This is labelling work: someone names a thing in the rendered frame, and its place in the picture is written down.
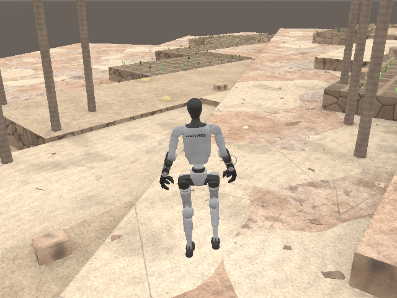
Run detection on left robot foot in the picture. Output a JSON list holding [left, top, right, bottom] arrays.
[[185, 241, 195, 258]]

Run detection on humanoid robot torso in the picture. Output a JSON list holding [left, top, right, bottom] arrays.
[[182, 121, 211, 186]]

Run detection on robot left hand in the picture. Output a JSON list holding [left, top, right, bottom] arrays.
[[159, 175, 174, 190]]

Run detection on right robot upper arm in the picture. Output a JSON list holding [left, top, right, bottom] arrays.
[[209, 124, 228, 158]]

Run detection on robot right forearm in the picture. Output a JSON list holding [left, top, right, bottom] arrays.
[[222, 148, 235, 171]]

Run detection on left robot upper arm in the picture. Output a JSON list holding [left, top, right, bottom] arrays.
[[167, 126, 183, 161]]

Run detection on robot left forearm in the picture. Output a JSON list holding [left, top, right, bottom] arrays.
[[161, 152, 173, 177]]

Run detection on robot right hand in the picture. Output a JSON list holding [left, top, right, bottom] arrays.
[[223, 169, 237, 183]]

